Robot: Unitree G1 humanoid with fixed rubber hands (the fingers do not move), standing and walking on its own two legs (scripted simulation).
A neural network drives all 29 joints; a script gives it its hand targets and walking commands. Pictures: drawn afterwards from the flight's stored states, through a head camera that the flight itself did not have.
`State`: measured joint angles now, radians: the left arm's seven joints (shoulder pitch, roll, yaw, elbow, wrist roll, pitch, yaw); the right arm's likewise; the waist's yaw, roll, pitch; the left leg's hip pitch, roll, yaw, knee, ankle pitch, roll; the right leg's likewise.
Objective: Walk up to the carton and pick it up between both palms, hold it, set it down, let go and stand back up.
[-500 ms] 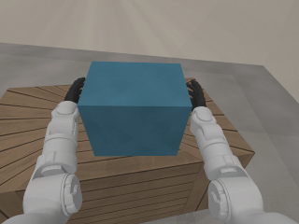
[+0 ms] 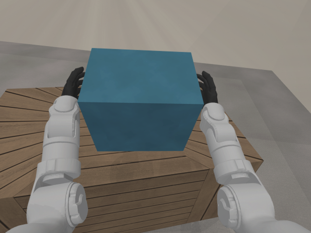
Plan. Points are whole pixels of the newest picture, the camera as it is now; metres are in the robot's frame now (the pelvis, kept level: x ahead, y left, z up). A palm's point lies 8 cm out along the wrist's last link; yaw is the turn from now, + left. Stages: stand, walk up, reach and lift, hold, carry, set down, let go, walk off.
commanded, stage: reach and lift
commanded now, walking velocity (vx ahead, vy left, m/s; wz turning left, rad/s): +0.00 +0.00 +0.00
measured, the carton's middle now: (141, 104) +0.40 +0.03 +0.17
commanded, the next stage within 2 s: hold in 0.28 s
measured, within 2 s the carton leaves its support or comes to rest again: neither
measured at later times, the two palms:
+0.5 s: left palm (71, 109) +0.36 +0.21 +0.18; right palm (203, 114) +0.37 -0.14 +0.16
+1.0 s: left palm (60, 102) +0.33 +0.21 +0.22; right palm (208, 99) +0.35 -0.13 +0.23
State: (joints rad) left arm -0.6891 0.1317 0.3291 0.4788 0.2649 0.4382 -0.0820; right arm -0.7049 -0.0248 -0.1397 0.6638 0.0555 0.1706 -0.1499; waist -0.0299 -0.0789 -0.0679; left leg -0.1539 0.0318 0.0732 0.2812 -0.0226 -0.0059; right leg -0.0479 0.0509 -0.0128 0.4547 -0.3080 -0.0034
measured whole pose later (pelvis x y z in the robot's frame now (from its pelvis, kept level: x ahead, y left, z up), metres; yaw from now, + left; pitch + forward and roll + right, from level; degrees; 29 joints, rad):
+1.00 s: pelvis +0.00 +0.00 +0.00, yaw +2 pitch -9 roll +1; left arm -0.57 0.07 0.33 0.11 0.21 0.61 -0.06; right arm -0.61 -0.04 -0.08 0.40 0.09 0.25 -0.15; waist -0.04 -0.09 -0.02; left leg -0.10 0.02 0.04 0.26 0.00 -0.02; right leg 0.02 0.04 -0.05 0.43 -0.30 0.00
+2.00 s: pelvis -0.01 +0.00 +0.00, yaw +2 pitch -11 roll +1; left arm -0.54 0.05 0.33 0.20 0.40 0.80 -0.16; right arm -0.64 -0.03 -0.08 0.53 0.10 0.47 -0.15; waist -0.05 -0.09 0.00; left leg -0.05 0.01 0.04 0.24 0.00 -0.01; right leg 0.07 0.03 -0.06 0.40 -0.29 -0.01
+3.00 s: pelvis +0.01 +0.01 +0.00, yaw +1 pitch -11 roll +2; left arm -0.53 0.02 0.32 0.02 0.42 0.78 -0.12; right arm -0.67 -0.04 -0.07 0.42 0.12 0.43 -0.17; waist -0.06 -0.09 -0.09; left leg -0.03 0.01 0.06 0.24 -0.03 -0.01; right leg 0.10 0.02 -0.05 0.38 -0.30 -0.01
